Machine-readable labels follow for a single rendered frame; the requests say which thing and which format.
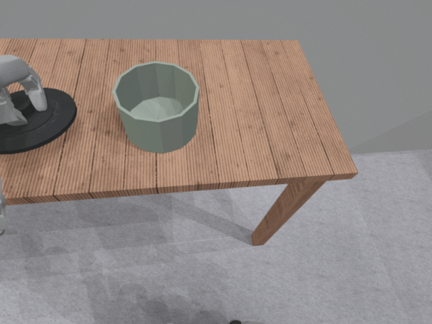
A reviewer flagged robot left hand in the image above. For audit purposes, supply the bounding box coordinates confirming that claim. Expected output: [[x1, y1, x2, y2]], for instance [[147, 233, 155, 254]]
[[0, 55, 47, 126]]

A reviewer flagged lid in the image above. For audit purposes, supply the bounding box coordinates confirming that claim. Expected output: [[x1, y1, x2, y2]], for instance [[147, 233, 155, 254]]
[[0, 88, 77, 155]]

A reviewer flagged knob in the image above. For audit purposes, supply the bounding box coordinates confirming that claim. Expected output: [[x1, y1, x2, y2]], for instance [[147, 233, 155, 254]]
[[11, 97, 35, 117]]

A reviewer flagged pot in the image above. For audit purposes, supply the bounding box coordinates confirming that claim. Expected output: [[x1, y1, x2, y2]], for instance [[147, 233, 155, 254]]
[[112, 61, 199, 153]]

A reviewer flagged table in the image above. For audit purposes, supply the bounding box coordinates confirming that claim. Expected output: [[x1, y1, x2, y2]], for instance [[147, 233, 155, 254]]
[[0, 38, 358, 246]]

